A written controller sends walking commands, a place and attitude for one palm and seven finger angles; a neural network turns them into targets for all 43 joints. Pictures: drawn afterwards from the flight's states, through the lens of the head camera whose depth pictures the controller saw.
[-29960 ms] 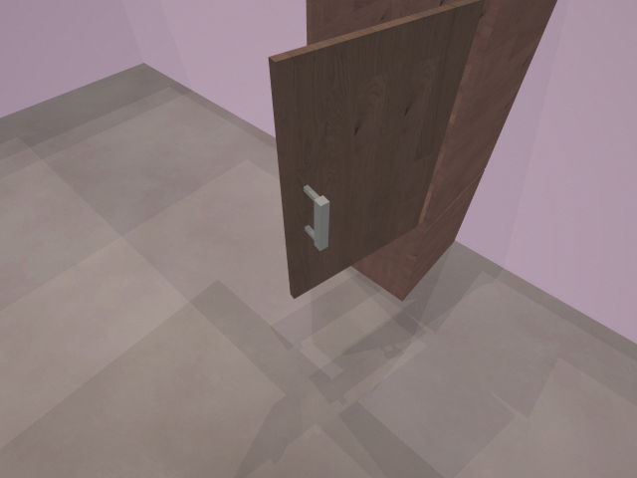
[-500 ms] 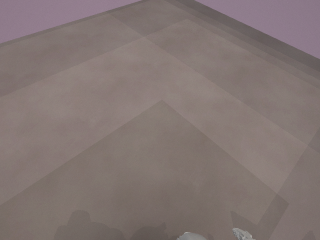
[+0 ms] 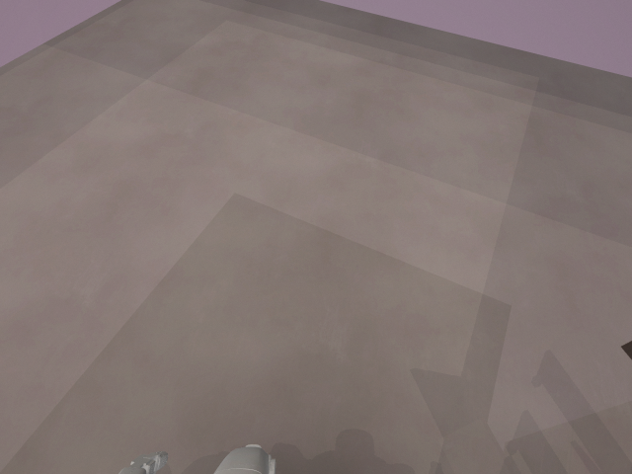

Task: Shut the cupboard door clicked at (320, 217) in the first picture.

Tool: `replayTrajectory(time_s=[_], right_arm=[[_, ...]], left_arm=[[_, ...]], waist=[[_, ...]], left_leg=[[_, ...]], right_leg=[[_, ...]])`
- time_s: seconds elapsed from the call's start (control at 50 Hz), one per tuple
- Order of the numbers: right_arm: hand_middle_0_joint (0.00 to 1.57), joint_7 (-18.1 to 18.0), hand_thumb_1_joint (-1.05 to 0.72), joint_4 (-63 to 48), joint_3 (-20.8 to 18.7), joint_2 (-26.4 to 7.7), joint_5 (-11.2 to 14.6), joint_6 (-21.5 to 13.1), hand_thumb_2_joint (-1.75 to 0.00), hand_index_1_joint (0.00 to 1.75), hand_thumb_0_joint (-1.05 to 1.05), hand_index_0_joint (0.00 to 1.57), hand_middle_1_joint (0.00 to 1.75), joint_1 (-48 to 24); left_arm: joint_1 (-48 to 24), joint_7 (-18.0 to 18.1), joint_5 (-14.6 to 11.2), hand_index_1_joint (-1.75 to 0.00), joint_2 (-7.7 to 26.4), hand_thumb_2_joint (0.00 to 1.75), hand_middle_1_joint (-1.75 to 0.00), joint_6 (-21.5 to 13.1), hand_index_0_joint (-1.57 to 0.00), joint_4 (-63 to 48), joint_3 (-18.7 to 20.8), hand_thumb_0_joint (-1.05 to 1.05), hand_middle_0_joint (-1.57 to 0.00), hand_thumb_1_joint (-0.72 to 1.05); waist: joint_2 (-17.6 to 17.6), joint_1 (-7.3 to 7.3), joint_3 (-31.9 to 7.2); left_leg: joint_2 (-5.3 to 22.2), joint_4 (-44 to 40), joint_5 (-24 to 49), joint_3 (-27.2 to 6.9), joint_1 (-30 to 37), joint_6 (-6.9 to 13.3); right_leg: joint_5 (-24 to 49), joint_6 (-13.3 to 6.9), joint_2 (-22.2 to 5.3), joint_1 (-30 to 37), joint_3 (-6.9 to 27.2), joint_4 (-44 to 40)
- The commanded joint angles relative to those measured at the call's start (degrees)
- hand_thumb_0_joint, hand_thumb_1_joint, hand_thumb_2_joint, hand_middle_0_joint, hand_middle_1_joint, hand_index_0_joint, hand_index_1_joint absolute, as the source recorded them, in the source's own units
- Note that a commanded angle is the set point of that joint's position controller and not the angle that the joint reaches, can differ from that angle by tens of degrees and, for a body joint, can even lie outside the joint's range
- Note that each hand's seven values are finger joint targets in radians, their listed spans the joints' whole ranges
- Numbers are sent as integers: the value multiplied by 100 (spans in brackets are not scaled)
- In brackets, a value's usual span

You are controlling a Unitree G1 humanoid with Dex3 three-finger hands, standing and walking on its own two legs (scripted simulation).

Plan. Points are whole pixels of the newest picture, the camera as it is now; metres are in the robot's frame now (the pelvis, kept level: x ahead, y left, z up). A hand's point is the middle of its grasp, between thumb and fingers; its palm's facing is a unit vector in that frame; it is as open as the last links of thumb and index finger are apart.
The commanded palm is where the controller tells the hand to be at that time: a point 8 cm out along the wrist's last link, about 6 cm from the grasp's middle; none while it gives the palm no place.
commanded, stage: turn to face it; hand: left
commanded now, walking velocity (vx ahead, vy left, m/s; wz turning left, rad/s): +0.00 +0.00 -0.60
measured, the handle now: out of the picture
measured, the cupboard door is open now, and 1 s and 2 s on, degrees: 46 46 46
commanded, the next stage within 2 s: take the last steps up to it in 1.82 s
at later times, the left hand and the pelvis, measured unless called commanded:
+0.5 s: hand (217, 417) +0.21 +0.16 -0.16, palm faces -0.31 -0.91 -0.27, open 7.4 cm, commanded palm none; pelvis +0.02 +0.00 -0.01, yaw -19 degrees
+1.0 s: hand (240, 390) +0.25 +0.14 -0.17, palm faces -0.53 -0.83 -0.18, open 7.4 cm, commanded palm none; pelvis +0.06 +0.01 +0.01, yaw -37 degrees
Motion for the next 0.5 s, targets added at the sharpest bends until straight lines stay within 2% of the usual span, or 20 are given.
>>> replayTrajectory(time_s=[0.0, 0.02, 0.04, 0.06, 0.08, 0.1, 0.12, 0.16, 0.18, 0.22, 0.24, 0.3, 0.32, 0.34, 0.36, 0.4, 0.42, 0.44, 0.46, 0.48], right_arm=[[20, -76, -90, -454, -57, -356, 9, -214, -90, 30, 0, 20, 30, 292], [20, -85, -90, -387, -62, -374, 8, -247, -90, 30, 0, 20, 30, 532], [20, -110, -90, -328, -92, -636, -30, -319, -90, 30, 0, 20, 30, 753], [20, -120, -90, -355, -187, -1244, -120, -359, -90, 30, 0, 20, 30, 905], [20, -149, -90, -438, -194, -1406, -135, -322, -90, 30, 0, 20, 30, 994], [20, -179, -90, -397, -158, -1260, -171, -360, -90, 30, 0, 20, 30, 823], [20, -185, -90, -508, -100, -1081, -154, -376, -90, 30, 0, 20, 30, 615], [20, -193, -90, -564, -59, -895, -159, -364, -90, 30, 0, 20, 30, 360], [20, -196, -90, -525, -59, -853, -152, -363, -90, 30, 0, 20, 30, 410], [20, -191, -90, -451, -75, -826, -126, -345, -90, 30, 0, 20, 30, 516], [20, -178, -90, -401, -93, -835, -137, -337, -90, 30, 0, 20, 30, 638], [20, -132, -90, -290, -163, -930, -144, -306, -90, 30, 0, 20, 30, 698], [20, -117, -90, -268, -182, -945, -142, -294, -90, 30, 0, 20, 30, 698], [20, -102, -90, -271, -209, -988, -147, -284, -90, 30, 0, 20, 30, 638], [20, -88, -90, -256, -230, -1016, -142, -277, -90, 30, 0, 20, 30, 618], [20, -64, -90, -249, -262, -1064, -112, -251, -90, 30, 0, 20, 30, 519], [20, -32, -90, -279, -275, -1024, -76, -237, -90, 30, 0, 20, 30, 446], [20, 0, -90, -412, -229, -727, -29, -226, -90, 30, 0, 20, 30, 396], [20, 8, -90, -718, -109, -366, -22, -195, -90, 30, 0, 20, 30, -42], [20, -52, -90, -812, -73, -448, -34, -128, -90, 30, 0, 20, 30, -318]], left_arm=[[-141, 31, 23, -30, 1258, 90, -30, -109, -20, -416, 360, 0, -20, 90], [-237, 24, -1, -30, 1175, 90, -30, -88, -20, -419, 352, 0, -20, 90], [-236, 15, -55, -30, 955, 90, -30, -56, -20, -478, 315, 0, -20, 90], [-42, -42, -101, -30, 594, 90, -30, -29, -20, -585, 241, 0, -20, 90], [-118, -69, -55, -30, 649, 90, -30, -61, -20, -671, 225, 0, -20, 90], [-199, -74, 20, -30, 700, 90, -30, -27, -20, -572, 260, 0, -20, 90], [-168, -110, 23, -30, 773, 90, -30, -42, -20, -535, 293, 0, -20, 90], [-169, -185, -22, -30, 636, 90, -30, -1, -20, -439, 284, 0, -20, 90], [-191, -205, -24, -30, 573, 90, -30, 18, -20, -439, 264, 0, -20, 90], [-269, -226, -32, -30, 514, 90, -30, 47, -20, -470, 249, 0, -20, 90], [-391, -234, -32, -30, 483, 90, -30, 60, -20, -502, 233, 0, -20, 90], [-530, -244, -21, -30, 388, 90, -30, 45, -20, -559, 202, 0, -20, 90], [-525, -243, -12, -30, 396, 90, -30, 28, -20, -572, 198, 0, -20, 90], [-489, -243, -18, -30, 392, 90, -30, 17, -20, -555, 191, 0, -20, 90], [-472, -234, -15, -30, 421, 90, -30, 0, -20, -551, 183, 0, -20, 90], [-174, -216, -9, -30, 504, 90, -30, -51, -20, -465, 206, 0, -20, 90], [165, -186, 3, -30, 692, 90, -30, -81, -20, -363, 243, 0, -20, 90], [492, -123, 44, -30, 1175, 90, -30, -137, -20, -265, 335, 0, -20, 90], [760, -45, 24, -30, 1638, 90, -30, -175, -20, -169, 412, 0, -20, 90], [919, 15, -25, -30, 1709, 90, -30, -156, -20, -162, 411, 0, -20, 90]], waist=[[-805, -64, -796], [-700, -190, -832], [-42, -266, -916], [1662, -243, -994], [1664, -303, -909], [1712, -238, -875], [1386, -116, -823], [925, -11, -735], [866, -37, -777], [1039, -99, -765], [1022, -173, -772], [1129, -238, -736], [1277, -255, -727], [1417, -232, -804], [1358, -238, -813], [1140, -45, -831], [804, 135, -921], [-380, 308, -1064], [-1600, 513, -819], [-1148, 600, -725]], left_leg=[[-210, -1519, 463, 32, 744, 67], [-197, -2228, 953, 4, 1262, 95], [267, -3125, 1155, -459, 1893, 250], [1668, -3536, 1755, -1920, 2393, 809], [2397, -3638, 2203, -2394, 1990, 1357], [2274, -3606, 2675, -2248, 1912, 1374], [2107, -3402, 3180, -1855, 1862, 1378], [1708, -3224, 3635, -833, 1967, 1269], [1586, -3156, 3812, -532, 2132, 1216], [1611, -3115, 3825, -203, 2307, 1221], [1633, -3125, 3762, -181, 2284, 1230], [1691, -3055, 3514, 119, 2190, 1196], [1707, -2977, 3524, 168, 2187, 1180], [1741, -2898, 3481, 232, 2191, 1165], [1767, -2788, 3435, 255, 2146, 1128], [1639, -2308, 3070, 527, 1826, 831], [1463, -1787, 2587, 680, 1392, 599], [981, -804, 1240, 1033, 385, 259], [188, 466, -1331, 863, -858, 41], [209, 1164, -1271, 78, -1071, 89]], right_leg=[[2131, -816, -1233, 249, 1489, -560], [1806, -609, -1090, -45, 1451, -341], [1119, -323, -650, -589, 1139, 145], [-853, 59, 200, -1451, 275, 1376], [-2077, 156, 144, -1486, -72, 2616], [-1917, 233, -28, -1636, 133, 3388], [-1703, 258, -176, -1671, 66, 3766], [-1251, 367, -299, -1642, -111, 3801], [-1131, 392, -317, -1615, -209, 3630], [-1077, 412, -368, -1528, -377, 3221], [-1091, 407, -364, -1423, -415, 2975], [-1056, 347, -310, -1016, -656, 2105], [-1067, 322, -268, -903, -740, 1857], [-1043, 293, -243, -770, -792, 1576], [-971, 253, -197, -589, -850, 1267], [-78, 152, -89, 143, -977, 141], [567, 45, -183, 839, -816, -486], [1439, -310, -1167, 1760, 346, -907], [3086, -964, -2310, 1780, 1854, -1078], [3424, -1259, -2396, 1507, 1885, -1040]])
